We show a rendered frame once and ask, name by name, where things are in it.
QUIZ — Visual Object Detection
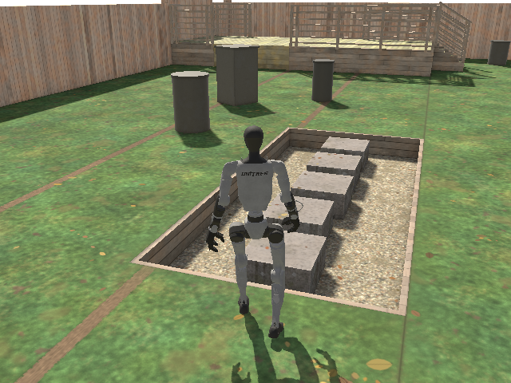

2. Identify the robot right upper arm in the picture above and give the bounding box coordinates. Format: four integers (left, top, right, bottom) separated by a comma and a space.
271, 160, 292, 203

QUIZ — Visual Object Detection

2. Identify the left robot hand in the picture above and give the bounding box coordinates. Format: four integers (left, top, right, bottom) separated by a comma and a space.
206, 230, 224, 252

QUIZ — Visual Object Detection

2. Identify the robot right forearm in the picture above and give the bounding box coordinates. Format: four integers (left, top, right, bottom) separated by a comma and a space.
284, 191, 299, 219

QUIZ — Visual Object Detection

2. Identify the robot left upper arm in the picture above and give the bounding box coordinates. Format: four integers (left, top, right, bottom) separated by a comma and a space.
218, 160, 238, 206

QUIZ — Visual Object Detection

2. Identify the robot left forearm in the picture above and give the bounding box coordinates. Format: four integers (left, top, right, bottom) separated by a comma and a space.
208, 194, 225, 233

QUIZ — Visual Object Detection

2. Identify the right robot hand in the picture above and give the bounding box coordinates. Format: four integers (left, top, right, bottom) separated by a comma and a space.
281, 217, 300, 233

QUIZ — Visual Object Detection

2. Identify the robot right foot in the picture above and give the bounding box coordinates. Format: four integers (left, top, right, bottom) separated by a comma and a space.
268, 322, 283, 338

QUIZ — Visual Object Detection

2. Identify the right robot shin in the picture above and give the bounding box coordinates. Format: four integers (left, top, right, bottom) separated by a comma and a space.
271, 270, 285, 328

